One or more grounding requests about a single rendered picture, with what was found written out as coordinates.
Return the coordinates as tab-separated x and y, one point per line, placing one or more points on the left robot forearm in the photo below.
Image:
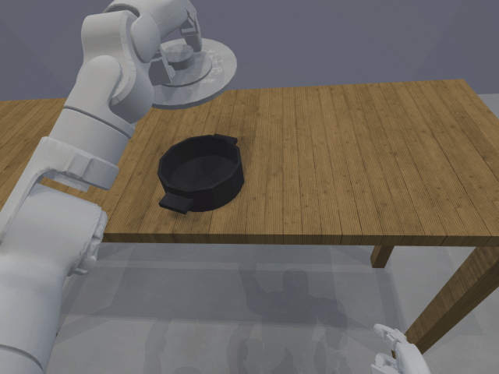
112	93

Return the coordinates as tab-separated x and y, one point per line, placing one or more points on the right robot hand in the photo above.
408	357

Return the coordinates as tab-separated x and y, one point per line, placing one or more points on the lid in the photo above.
211	75

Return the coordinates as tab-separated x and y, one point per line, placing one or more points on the robot left upper arm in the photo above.
53	235

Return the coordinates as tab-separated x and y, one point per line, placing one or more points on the table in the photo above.
405	163

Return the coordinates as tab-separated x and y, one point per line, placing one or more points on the pot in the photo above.
201	173

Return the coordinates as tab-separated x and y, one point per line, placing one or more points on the knob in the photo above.
180	56

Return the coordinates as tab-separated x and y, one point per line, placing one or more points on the left robot hand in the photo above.
170	15

